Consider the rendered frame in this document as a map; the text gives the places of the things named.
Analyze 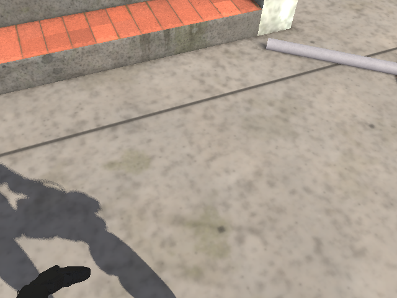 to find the left robot hand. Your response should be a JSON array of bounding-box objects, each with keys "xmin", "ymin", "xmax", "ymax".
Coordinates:
[{"xmin": 16, "ymin": 265, "xmax": 91, "ymax": 298}]

